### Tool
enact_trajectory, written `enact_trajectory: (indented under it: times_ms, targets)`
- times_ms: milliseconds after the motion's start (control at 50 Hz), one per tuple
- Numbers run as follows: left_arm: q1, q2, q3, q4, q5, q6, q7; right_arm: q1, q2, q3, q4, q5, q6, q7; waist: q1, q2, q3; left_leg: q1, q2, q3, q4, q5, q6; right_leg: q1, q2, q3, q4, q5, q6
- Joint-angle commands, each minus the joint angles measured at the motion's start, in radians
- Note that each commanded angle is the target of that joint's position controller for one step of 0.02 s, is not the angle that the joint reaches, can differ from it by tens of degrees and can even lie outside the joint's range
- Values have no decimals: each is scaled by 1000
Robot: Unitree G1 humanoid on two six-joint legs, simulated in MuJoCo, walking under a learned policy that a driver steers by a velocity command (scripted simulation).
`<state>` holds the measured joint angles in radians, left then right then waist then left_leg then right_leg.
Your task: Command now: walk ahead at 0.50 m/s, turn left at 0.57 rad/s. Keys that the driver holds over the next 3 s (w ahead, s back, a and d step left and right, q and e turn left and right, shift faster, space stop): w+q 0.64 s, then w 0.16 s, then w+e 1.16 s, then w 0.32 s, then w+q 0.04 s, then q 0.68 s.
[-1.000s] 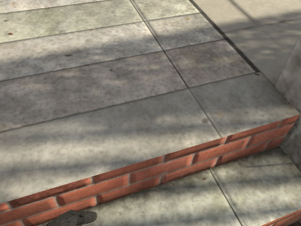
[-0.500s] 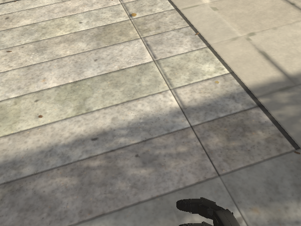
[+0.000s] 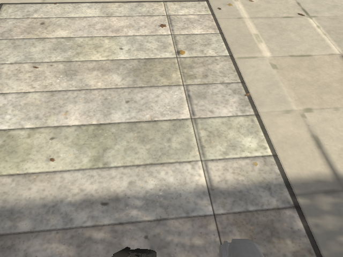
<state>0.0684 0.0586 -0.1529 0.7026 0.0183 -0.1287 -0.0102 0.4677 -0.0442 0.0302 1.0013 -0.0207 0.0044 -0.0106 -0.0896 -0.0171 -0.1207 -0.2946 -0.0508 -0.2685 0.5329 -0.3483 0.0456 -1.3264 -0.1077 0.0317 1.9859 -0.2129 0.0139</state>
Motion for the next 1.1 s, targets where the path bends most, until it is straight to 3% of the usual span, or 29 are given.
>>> enact_trajectory:
  times_ms: [20,40,60,80,100,120,140,160,180,200,220,280,320,340,380,420,480,580,620,660,700,720,740,760,780,800,840,960,1100]
  targets:
    - [-290,-7,-4,-198,1,-22,-8,27,-191,-52,-65,16,23,-36,22,150,64,9,238,-265,-382,-42,240,84,-38,-101,-361,-107,19]
    - [-306,-8,4,-222,19,-3,4,-2,-219,-75,-72,59,34,-53,53,232,76,-189,252,-246,-435,27,202,414,-45,-45,-568,-423,-8]
    - [-212,55,47,-222,10,14,15,43,-227,-77,-43,60,37,-61,126,300,5,-150,211,-196,-426,180,180,665,12,-79,-754,-526,-12]
    - [-17,157,121,-131,-18,13,3,36,-237,-71,-53,18,4,-35,193,306,-88,-59,208,-120,-314,746,198,806,81,-183,-656,-514,-32]
    - [236,289,181,-72,-18,-2,-10,-69,-228,-72,-87,29,-28,-5,309,117,-196,-158,115,5,58,1077,147,1066,-49,223,-832,-557,-139]
    - [395,433,231,-40,20,17,-4,-80,-171,-71,-128,45,-61,20,346,-294,-364,-343,22,85,484,846,95,1299,-215,802,-1331,-903,-248]
    - [438,460,240,24,18,36,27,-130,-108,-67,-131,14,-79,47,324,-473,-366,-484,-71,41,995,318,65,1299,-314,1218,-1712,-1041,-287]
    - [366,363,207,71,-5,48,36,-185,-45,-52,-160,8,-85,75,234,-355,-168,-590,-52,-6,1351,305,77,1074,-308,1196,-1778,-1021,-226]
    - [226,234,174,87,-3,59,36,-266,3,-27,-237,22,-75,79,159,-272,6,-671,-24,44,1480,284,83,895,-318,971,-1687,-928,-204]
    - [164,121,153,140,12,60,33,-295,-10,-27,-282,15,-57,68,98,-147,138,-693,8,85,1503,290,99,752,-305,682,-1534,-813,-168]
    - [130,35,137,185,28,62,28,-255,-63,-40,-289,11,-31,55,46,-110,180,-667,31,118,1458,316,121,691,-267,453,-1431,-684,-98]
    - [171,-11,129,257,30,50,16,-148,-82,-51,-271,42,15,41,1,-121,229,-660,25,135,1354,312,150,755,-207,126,-1466,-417,-29]
    - [218,41,142,271,27,45,6,-204,-76,-44,-301,29,14,41,8,-118,237,-725,42,160,1288,297,134,822,-209,28,-1563,-316,-29]
    - [214,102,160,253,33,47,18,-255,-88,-42,-316,23,10,32,22,-123,249,-715,48,182,1205,266,95,819,-213,-24,-1637,-289,-65]
    - [225,147,171,235,37,47,42,-292,-168,-69,-330,19,17,20,28,-60,210,-684,58,238,1084,314,54,893,-200,-95,-1708,-207,-81]
    - [266,197,181,225,23,30,66,-324,-184,-79,-349,18,14,23,47,-62,200,-728,98,221,1055,345,25,1016,-247,-99,-1775,-147,-113]
    - [335,228,199,221,11,17,72,-364,-198,-87,-365,33,16,45,79,-3,183,-770,132,235,902,371,41,1219,-232,-187,-1781,-56,-106]
    - [354,282,230,181,1,32,66,-500,-172,-84,-409,74,11,73,146,-73,217,-617,179,346,472,315,56,1374,-250,-272,-1858,-12,-139]
    - [310,306,239,167,-11,40,54,-472,-200,-101,-406,71,16,74,119,-72,253,-449,159,397,335,272,71,1357,-235,-325,-1849,141,-140]
    - [302,343,253,172,-31,55,35,-402,-229,-120,-402,69,12,70,87,-127,242,-307,96,471,270,177,95,1390,-227,-335,-1741,560,-155]
    - [243,383,265,168,-59,66,25,-197,-280,-152,-349,60,2,63,-24,-155,171,-66,23,493,94,178,139,1397,-201,-351,-1491,885,-142]
    - [261,373,262,172,-56,67,21,-42,-343,-186,-294,49,-1,52,-73,-112,84,171,-35,465,-18,198,158,1329,-134,-342,-1278,816,-119]
    - [234,268,233,141,-7,58,29,36,-410,-200,-274,25,-1,43,-61,45,56,412,120,190,54,312,178,1005,-72,-295,-959,200,-72]
    - [302,163,196,68,-11,26,27,3,-472,-195,-280,31,-22,38,64,320,-98,628,337,-353,-147,73,364,668,132,-146,-598,-284,-10]
    - [235,220,206,75,-62,-10,16,9,-361,-162,-281,26,-44,48,27,174,-146,567,381,-454,-298,1,331,611,109,33,-449,-247,-21]
    - [165,238,205,55,-97,-23,5,-9,-326,-148,-279,14,-63,54,25,147,-69,463,391,-346,-289,28,278,558,69,30,-390,-181,-51]
    - [121,226,198,56,-54,-11,9,-143,-256,-117,-304,14,-84,59,80,27,4,192,341,-113,-262,106,203,618,-25,64,-494,-16,-82]
    - [104,217,216,57,-56,51,12,-103,-252,-102,-249,-7,-121,33,103,64,124,79,294,137,-361,204,142,498,-38,113,-706,143,-68]
    - [-61,198,222,15,-34,49,-15,-74,-262,-95,-208,-7,-126,-19,56,87,166,158,261,367,-388,426,71,454,26,31,-1074,406,-47]
